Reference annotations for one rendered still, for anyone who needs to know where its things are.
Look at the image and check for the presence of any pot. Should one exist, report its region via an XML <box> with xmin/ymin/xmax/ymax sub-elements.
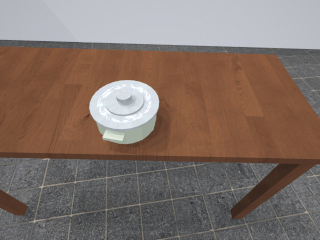
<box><xmin>96</xmin><ymin>115</ymin><xmax>157</xmax><ymax>144</ymax></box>

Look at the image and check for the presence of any table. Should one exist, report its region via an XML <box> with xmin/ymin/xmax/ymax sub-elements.
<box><xmin>0</xmin><ymin>46</ymin><xmax>320</xmax><ymax>219</ymax></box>

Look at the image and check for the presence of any lid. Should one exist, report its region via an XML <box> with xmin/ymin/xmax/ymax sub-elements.
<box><xmin>89</xmin><ymin>80</ymin><xmax>159</xmax><ymax>131</ymax></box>

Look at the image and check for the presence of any knob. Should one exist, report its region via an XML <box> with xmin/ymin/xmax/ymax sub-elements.
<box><xmin>116</xmin><ymin>89</ymin><xmax>132</xmax><ymax>103</ymax></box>

